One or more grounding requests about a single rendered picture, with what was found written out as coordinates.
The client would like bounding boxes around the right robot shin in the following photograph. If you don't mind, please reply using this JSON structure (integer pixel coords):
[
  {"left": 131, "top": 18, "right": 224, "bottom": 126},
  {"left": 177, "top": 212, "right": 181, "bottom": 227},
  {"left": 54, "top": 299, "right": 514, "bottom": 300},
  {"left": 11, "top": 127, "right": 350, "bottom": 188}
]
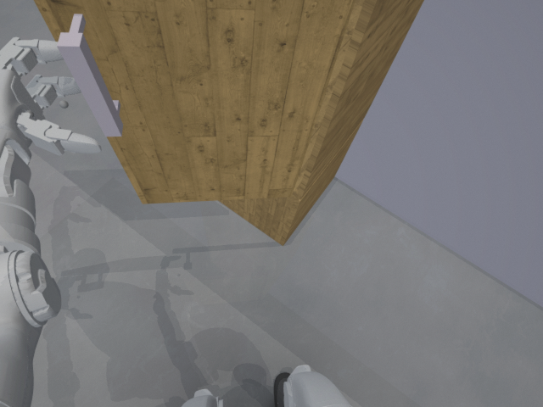
[{"left": 284, "top": 365, "right": 311, "bottom": 407}]

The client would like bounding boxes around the robot left upper arm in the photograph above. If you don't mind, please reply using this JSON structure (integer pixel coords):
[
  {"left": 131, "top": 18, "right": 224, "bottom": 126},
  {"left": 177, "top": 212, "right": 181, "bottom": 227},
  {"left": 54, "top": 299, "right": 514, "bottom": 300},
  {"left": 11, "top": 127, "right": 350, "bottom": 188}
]
[{"left": 0, "top": 250, "right": 61, "bottom": 407}]

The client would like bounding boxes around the left robot hand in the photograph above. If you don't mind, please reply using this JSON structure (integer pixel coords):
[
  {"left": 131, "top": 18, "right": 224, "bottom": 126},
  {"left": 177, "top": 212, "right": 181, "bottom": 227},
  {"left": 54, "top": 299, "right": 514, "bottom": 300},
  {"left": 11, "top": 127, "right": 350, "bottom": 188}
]
[{"left": 0, "top": 37, "right": 102, "bottom": 156}]

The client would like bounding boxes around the right robot thigh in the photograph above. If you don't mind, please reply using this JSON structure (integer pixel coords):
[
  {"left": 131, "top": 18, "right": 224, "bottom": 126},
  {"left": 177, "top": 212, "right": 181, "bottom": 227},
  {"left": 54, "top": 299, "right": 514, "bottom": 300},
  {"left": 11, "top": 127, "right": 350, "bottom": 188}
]
[{"left": 283, "top": 371, "right": 353, "bottom": 407}]

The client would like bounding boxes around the left robot forearm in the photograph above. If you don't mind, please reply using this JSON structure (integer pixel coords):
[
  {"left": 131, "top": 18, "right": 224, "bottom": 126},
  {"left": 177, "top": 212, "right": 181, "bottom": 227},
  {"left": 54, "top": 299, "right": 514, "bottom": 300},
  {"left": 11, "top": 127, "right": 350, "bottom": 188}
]
[{"left": 0, "top": 128, "right": 41, "bottom": 257}]

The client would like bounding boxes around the handle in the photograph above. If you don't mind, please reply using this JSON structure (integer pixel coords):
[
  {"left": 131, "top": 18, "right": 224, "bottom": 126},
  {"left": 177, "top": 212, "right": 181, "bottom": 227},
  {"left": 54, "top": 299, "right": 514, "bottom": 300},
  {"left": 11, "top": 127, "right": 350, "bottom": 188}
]
[{"left": 57, "top": 14, "right": 123, "bottom": 137}]

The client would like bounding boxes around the cupboard door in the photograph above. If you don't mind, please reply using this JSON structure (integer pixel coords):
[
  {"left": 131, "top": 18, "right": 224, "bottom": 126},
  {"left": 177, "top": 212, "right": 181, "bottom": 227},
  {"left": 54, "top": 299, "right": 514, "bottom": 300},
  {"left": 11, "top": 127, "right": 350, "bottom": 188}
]
[{"left": 34, "top": 0, "right": 355, "bottom": 204}]

